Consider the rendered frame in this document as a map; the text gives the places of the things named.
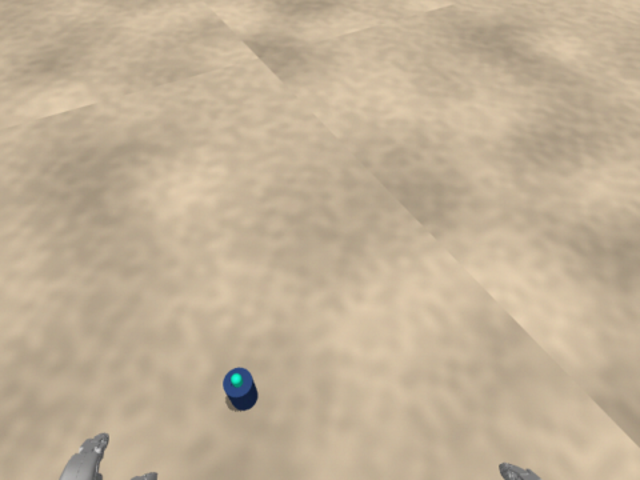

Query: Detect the bottle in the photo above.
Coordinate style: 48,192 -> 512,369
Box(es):
223,368 -> 258,411

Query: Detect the left robot hand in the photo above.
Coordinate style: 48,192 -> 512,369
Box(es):
59,433 -> 157,480

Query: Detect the right robot hand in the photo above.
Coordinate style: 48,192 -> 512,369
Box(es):
499,463 -> 542,480

